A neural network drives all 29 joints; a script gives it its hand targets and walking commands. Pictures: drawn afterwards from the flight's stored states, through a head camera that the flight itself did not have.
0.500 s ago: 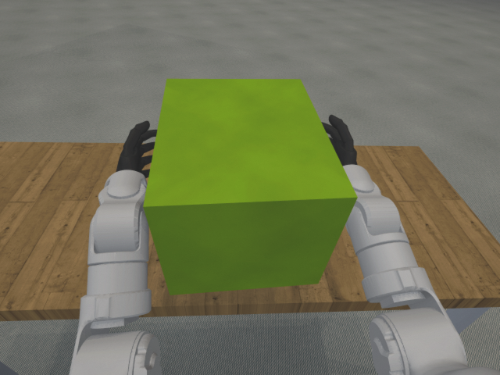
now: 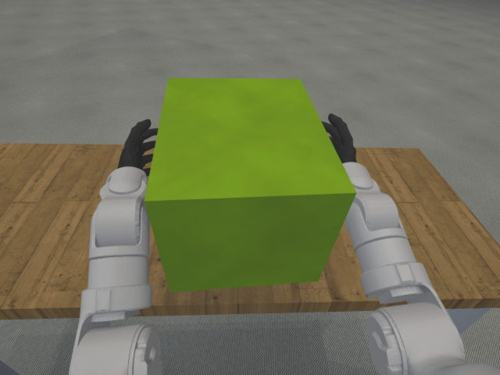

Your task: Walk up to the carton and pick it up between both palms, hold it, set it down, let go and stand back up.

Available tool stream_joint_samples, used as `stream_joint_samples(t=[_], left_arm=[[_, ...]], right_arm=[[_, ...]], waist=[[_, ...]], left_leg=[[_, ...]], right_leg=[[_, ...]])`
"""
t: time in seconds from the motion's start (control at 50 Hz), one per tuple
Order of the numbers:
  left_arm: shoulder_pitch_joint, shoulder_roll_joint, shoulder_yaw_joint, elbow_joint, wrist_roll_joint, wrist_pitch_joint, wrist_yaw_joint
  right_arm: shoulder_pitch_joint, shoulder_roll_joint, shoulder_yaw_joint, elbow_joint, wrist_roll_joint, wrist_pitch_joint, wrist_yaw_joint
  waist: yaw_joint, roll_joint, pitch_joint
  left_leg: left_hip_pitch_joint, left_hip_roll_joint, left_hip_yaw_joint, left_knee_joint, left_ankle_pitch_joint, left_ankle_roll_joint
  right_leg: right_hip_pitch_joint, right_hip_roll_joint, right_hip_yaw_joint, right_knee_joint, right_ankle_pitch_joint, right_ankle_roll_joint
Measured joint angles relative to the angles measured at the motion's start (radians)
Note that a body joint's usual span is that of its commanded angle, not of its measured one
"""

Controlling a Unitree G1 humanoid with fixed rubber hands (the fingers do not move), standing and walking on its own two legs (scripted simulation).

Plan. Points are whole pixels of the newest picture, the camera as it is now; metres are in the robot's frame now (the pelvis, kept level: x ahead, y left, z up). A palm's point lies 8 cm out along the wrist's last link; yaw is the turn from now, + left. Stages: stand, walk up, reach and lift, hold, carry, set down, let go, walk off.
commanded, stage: hold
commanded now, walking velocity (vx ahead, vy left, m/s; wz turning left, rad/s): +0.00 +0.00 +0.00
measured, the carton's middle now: (240, 176) +0.37 +0.01 +0.17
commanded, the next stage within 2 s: none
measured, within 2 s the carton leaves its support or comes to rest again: neither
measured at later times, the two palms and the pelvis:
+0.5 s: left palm (135, 171) +0.36 +0.17 +0.19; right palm (339, 165) +0.36 -0.15 +0.19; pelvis +0.00 +0.00 +0.00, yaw +0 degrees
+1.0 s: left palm (135, 171) +0.35 +0.17 +0.19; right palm (341, 165) +0.36 -0.15 +0.19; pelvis +0.00 +0.00 +0.00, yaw +0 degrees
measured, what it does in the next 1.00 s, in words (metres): stands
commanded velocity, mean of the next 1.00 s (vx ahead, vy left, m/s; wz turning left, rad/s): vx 0.00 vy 0.00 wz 0.00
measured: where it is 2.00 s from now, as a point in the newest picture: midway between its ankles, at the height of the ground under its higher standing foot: outside the picture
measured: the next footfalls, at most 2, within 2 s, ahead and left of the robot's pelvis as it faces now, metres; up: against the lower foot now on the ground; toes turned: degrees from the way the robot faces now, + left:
none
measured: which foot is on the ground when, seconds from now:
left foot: down 0.00-1.00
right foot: down 0.00-1.00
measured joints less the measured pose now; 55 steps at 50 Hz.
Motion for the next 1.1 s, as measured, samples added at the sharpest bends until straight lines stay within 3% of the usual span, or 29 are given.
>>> stream_joint_samples(t=[1.1], left_arm=[[0.020, 0.001, -0.008, -0.035, -0.003, 0.007, 0.002]], right_arm=[[0.015, -0.009, 0.020, -0.031, 0.017, 0.005, -0.009]], waist=[[-0.005, 0.001, 0.005]], left_leg=[[0.002, 0.002, -0.002, 0.007, -0.007, -0.002]], right_leg=[[0.007, 0.002, 0.000, -0.005, -0.001, 0.000]])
